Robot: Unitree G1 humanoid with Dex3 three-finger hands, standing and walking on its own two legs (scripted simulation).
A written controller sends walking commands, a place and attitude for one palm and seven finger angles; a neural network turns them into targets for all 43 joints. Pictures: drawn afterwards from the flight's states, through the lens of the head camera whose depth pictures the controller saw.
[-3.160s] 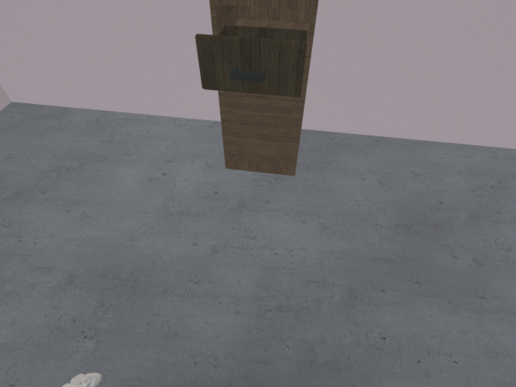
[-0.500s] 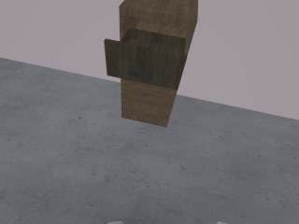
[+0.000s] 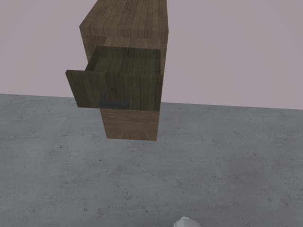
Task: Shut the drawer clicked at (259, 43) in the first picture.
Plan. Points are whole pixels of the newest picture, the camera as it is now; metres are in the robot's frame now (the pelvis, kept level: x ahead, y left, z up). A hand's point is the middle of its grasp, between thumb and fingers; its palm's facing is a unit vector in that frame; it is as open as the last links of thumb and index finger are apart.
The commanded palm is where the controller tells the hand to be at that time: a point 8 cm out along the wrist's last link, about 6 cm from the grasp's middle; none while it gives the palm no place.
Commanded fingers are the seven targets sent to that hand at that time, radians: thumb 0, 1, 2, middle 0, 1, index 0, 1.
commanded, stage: take the last steps up to it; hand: left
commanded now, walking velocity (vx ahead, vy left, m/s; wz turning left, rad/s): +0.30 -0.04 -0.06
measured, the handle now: (115, 99) +0.56 +0.15 -0.02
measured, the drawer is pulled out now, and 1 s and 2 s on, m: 0.29 0.29 0.29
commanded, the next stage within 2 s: come to a stop and stand still in 0.54 s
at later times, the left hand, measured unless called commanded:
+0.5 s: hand (114, 225) +0.17 +0.11 -0.17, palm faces +0.06 -0.98 -0.20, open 7.2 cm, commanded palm none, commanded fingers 0.00 0.90 0.90 -0.20 -0.30 -0.20 -0.30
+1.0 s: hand (105, 211) +0.21 +0.15 -0.19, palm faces +0.06 -0.98 -0.18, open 7.3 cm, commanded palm none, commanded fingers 0.00 0.90 0.90 -0.20 -0.30 -0.20 -0.30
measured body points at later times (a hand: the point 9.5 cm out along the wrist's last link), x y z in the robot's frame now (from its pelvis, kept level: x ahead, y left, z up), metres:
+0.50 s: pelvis +0.15 -0.07 +0.00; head +0.16 -0.07 +0.45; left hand +0.17 +0.16 -0.15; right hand +0.22 -0.31 -0.15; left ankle +0.22 +0.06 -0.69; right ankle +0.13 -0.15 -0.75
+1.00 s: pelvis +0.21 -0.03 +0.00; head +0.23 -0.01 +0.44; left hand +0.21 +0.20 -0.18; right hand +0.29 -0.27 -0.14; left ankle +0.27 +0.05 -0.75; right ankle +0.18 -0.19 -0.67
